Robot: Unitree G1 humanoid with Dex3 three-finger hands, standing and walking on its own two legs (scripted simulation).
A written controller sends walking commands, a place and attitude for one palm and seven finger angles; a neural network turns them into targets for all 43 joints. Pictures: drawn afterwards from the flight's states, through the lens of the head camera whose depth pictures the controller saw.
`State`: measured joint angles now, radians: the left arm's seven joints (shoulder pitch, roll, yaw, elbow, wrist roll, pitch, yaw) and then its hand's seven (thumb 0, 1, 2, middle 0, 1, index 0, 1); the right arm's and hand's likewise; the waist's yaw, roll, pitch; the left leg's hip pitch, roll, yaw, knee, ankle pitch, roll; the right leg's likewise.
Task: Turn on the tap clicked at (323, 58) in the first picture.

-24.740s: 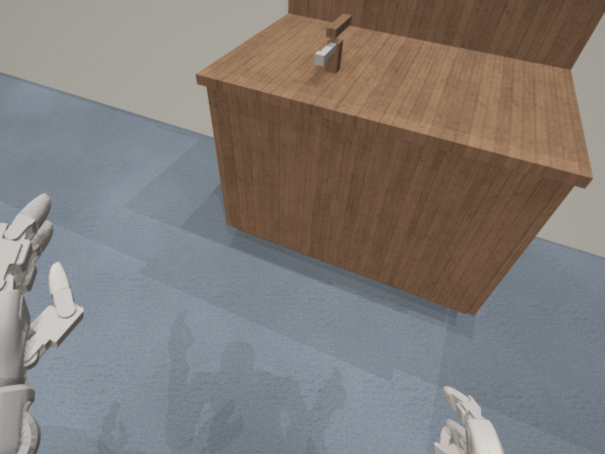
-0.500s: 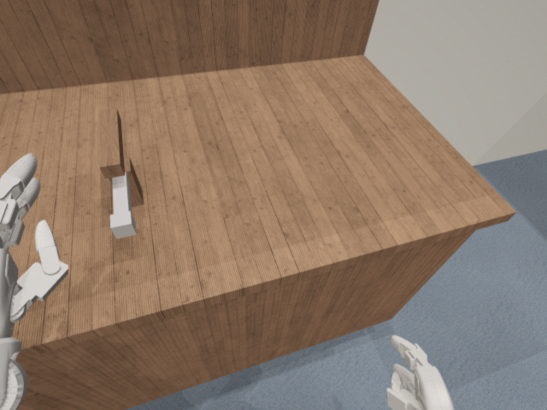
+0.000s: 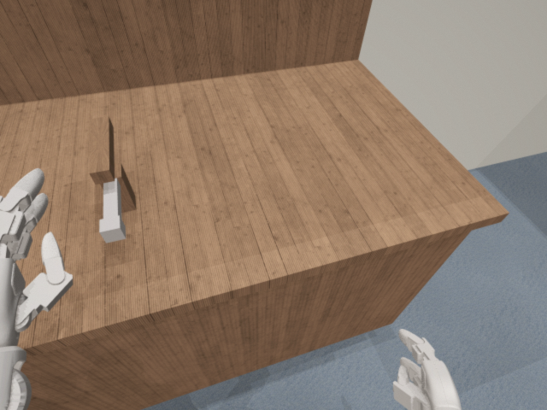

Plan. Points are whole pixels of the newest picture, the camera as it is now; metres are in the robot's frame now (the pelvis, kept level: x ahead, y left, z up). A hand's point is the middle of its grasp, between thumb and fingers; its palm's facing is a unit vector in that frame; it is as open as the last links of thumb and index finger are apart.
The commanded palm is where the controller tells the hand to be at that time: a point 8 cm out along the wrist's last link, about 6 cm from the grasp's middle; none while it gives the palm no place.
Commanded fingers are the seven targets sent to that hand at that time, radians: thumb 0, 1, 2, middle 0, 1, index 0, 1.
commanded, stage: come to a stop and stand still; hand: left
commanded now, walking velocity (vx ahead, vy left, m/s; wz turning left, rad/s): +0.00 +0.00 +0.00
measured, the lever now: (112, 229) +0.34 +0.27 +0.06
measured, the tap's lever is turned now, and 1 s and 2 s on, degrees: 0 0 0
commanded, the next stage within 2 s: look again from close up in 0.94 s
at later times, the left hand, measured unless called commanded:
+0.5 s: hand (72, 276) +0.23 +0.25 +0.13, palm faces +0.28 -0.86 -0.42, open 7.4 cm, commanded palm +0.17 +0.29 +0.17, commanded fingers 0.00 0.90 0.90 -0.20 -0.30 -0.20 -0.30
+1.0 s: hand (47, 254) +0.24 +0.28 +0.15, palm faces +0.37 -0.86 -0.36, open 7.4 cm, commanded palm +0.18 +0.30 +0.17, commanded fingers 0.00 0.90 0.90 -0.20 -0.30 -0.20 -0.30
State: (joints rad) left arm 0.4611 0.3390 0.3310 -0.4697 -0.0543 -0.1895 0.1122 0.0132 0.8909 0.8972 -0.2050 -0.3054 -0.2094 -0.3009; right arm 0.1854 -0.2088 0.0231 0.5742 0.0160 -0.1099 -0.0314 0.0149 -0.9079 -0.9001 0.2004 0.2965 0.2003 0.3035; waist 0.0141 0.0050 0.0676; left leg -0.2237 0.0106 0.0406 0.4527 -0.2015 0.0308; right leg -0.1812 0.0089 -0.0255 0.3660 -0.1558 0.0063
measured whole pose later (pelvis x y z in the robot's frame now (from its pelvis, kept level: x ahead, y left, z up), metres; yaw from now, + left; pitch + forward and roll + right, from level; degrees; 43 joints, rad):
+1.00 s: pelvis +0.02 +0.02 +0.00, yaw +0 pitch -1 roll -2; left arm 0.40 0.37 0.36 -0.47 -0.04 -0.21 0.09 0.01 0.89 0.90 -0.21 -0.31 -0.21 -0.30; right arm 0.17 -0.18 0.04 0.55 0.02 -0.11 -0.01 0.01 -0.91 -0.90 0.20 0.30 0.20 0.30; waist 0.04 -0.04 0.07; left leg -0.23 -0.02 0.06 0.48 -0.25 0.06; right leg -0.19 -0.02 -0.01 0.39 -0.20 0.04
